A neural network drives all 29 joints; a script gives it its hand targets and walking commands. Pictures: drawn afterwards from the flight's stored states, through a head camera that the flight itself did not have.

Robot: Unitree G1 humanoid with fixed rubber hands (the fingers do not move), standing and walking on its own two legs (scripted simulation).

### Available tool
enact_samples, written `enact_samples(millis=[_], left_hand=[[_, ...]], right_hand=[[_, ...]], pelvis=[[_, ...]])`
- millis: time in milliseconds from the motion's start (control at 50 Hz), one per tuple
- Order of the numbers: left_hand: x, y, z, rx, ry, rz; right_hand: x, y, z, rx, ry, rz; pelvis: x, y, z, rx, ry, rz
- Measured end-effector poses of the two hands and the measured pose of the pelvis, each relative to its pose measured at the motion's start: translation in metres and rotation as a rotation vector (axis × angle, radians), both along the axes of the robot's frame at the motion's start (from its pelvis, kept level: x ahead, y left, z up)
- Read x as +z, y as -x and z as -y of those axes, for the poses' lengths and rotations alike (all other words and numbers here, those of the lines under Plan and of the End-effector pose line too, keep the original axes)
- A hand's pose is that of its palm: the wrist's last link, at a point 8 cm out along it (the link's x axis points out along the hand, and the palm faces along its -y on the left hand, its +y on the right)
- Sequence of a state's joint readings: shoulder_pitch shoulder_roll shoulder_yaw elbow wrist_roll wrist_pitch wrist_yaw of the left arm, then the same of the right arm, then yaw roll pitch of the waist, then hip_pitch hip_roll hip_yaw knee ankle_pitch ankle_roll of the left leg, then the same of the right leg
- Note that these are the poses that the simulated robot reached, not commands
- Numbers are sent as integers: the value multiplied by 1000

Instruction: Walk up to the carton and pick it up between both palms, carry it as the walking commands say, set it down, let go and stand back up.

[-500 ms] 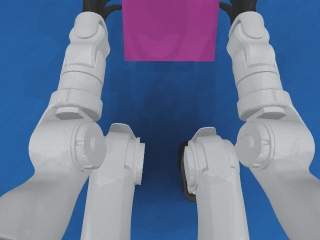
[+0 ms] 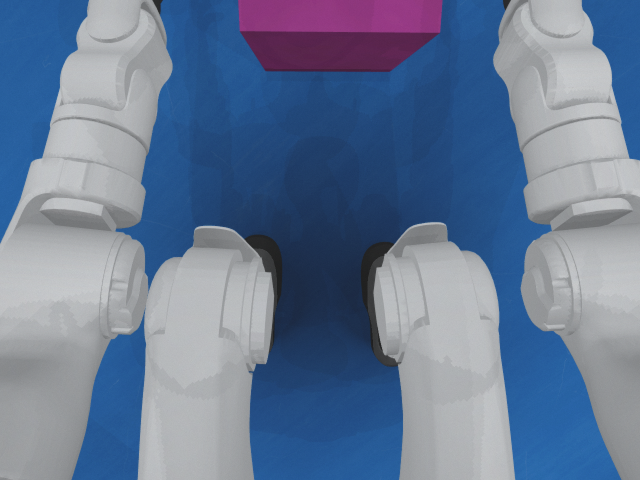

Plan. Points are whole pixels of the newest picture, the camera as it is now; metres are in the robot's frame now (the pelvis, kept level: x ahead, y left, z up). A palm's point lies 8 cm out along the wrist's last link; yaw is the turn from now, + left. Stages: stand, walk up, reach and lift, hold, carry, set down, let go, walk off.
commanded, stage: set down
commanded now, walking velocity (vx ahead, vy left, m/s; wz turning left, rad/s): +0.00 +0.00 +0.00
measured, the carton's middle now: out of the picture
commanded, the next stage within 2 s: let go in 1.26 s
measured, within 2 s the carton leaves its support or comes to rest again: neither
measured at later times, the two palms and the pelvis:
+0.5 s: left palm out of the picture +0.54 +0.18 -0.04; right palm out of the picture +0.55 -0.16 -0.03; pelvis +0.00 -0.01 +0.10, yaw +1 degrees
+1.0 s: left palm out of the picture +0.54 +0.19 +0.11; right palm out of the picture +0.55 -0.16 +0.11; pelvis +0.00 +0.00 +0.22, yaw +1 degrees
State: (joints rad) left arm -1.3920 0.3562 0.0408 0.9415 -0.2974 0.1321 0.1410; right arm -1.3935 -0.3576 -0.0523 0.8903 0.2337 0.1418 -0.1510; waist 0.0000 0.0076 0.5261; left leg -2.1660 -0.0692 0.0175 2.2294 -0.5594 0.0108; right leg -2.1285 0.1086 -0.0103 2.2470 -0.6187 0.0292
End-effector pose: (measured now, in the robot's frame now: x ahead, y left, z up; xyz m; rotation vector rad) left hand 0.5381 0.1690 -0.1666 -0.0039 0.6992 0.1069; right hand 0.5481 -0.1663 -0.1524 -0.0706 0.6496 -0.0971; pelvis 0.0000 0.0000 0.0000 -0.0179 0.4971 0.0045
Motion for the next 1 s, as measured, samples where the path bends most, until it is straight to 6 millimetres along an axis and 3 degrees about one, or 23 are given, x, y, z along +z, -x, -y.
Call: enact_samples(millis=[60, 140, 260, 320, 440, 620, 820, 1000], left_hand=[[22, -14, 16, -13, 9, 25], [37, -20, 27, -6, 20, 39], [45, -2, 10, 19, -56, 21], [59, 8, -4, 58, -57, 13], [105, 6, -17, 60, -59, 20], [168, -17, 1, 20, -30, 60], [208, 1, -7, 41, -36, 21], [275, -4, -22, 43, -61, 44]], right_hand=[[22, -11, -7, 18, 2, 6], [34, -15, -16, 26, 3, -21], [40, -4, -22, -1, -20, -31], [53, 3, -22, -9, -20, -26], [93, 2, -10, -11, 21, -20], [161, -10, -4, 0, 16, 21], [207, 0, -7, 4, 30, -16], [266, -5, -9, 9, 26, -11]], pelvis=[[3, 6, 0, -1, 1, 10], [14, 8, 4, 3, -3, 3], [39, 3, 8, 2, -1, -4], [54, -1, 9, 6, -2, -2], [85, -2, 7, 17, -2, 4], [127, 2, 3, 6, 1, 14], [176, 2, 2, 6, 1, 26], [220, 1, 0, 18, 15, 56]])
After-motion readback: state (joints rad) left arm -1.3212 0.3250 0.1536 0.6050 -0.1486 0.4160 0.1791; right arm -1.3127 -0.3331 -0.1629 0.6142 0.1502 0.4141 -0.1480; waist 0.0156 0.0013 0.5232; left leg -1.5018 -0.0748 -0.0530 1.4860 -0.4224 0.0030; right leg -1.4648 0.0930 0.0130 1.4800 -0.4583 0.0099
